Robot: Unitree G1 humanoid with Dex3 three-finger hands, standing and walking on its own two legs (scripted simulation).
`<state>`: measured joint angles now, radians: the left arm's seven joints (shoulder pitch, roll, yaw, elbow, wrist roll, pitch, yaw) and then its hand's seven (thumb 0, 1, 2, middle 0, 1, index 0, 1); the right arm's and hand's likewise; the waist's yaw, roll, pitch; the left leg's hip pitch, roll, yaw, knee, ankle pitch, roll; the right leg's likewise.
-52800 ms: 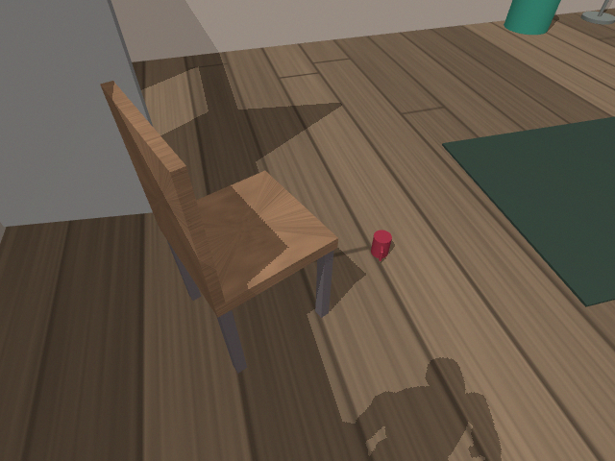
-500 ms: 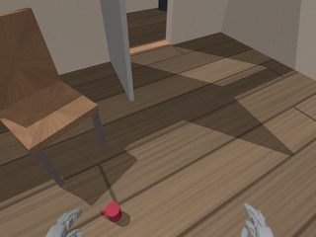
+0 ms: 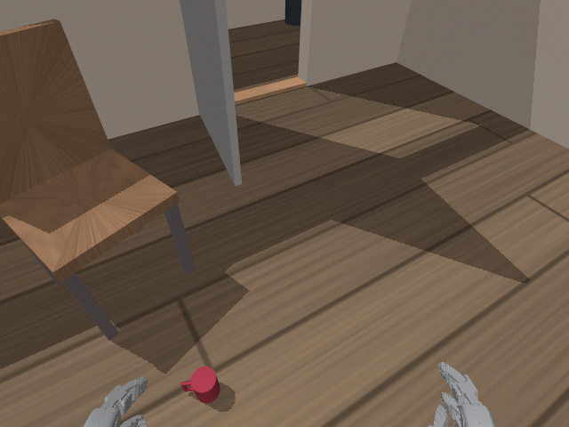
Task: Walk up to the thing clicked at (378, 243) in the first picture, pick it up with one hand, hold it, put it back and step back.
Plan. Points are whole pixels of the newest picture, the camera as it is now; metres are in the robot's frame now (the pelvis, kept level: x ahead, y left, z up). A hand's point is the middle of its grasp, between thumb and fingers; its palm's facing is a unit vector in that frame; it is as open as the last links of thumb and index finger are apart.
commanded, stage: home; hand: left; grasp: from above
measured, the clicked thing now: (200, 385) +0.44 +0.25 -0.66
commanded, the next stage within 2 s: stand in 0.86 s
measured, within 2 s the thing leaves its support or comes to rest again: neither
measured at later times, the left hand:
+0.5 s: hand out of the picture +0.16 +0.17 -0.04, palm faces +0.04 -0.98 -0.19, open 7.4 cm
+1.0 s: hand out of the picture +0.17 +0.18 -0.05, palm faces +0.02 -0.97 -0.24, open 7.4 cm
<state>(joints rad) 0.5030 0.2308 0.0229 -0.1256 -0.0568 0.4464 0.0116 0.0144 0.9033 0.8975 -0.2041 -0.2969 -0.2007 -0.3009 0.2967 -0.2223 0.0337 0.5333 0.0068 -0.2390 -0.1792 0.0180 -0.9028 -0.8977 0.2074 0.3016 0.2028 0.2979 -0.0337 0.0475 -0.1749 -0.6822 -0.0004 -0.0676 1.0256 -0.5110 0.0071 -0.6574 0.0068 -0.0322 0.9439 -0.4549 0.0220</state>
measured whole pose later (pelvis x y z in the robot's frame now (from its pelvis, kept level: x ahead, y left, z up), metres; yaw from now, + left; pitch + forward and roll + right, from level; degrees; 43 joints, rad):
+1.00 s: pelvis +0.00 +0.00 +0.00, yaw +0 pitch +7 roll -2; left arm 0.43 0.25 0.00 0.00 -0.01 0.32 0.03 0.01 0.90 0.90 -0.21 -0.30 -0.20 -0.30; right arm 0.26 -0.23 0.01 0.59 -0.05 -0.20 -0.15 0.02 -0.90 -0.90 0.21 0.30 0.20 0.30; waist -0.01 0.03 -0.11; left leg -0.62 0.00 -0.06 1.01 -0.51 0.01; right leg -0.60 0.00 -0.02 0.94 -0.46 0.02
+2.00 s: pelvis -0.02 +0.00 +0.07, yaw -1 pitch -5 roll +0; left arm 0.18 0.29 0.02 1.12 0.03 0.00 0.03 0.01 0.90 0.90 -0.21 -0.30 -0.20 -0.30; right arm 0.17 -0.30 -0.04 1.11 -0.03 0.01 -0.02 0.01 -0.91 -0.90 0.21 0.30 0.20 0.30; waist 0.01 0.01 0.06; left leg -0.11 -0.02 -0.02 0.38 -0.19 0.01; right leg -0.13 -0.03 0.01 0.39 -0.17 0.02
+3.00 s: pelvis +0.01 -0.02 +0.07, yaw -2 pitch -3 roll +0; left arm 0.10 0.32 0.02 1.14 0.01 -0.01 0.01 0.01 0.90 0.90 -0.21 -0.30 -0.20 -0.30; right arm 0.11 -0.33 -0.02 1.14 -0.02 0.00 -0.01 0.01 -0.91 -0.90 0.21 0.30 0.20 0.30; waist 0.01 0.01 0.05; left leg -0.07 0.00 -0.01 0.31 -0.19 -0.01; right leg -0.10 0.00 0.02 0.33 -0.17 0.01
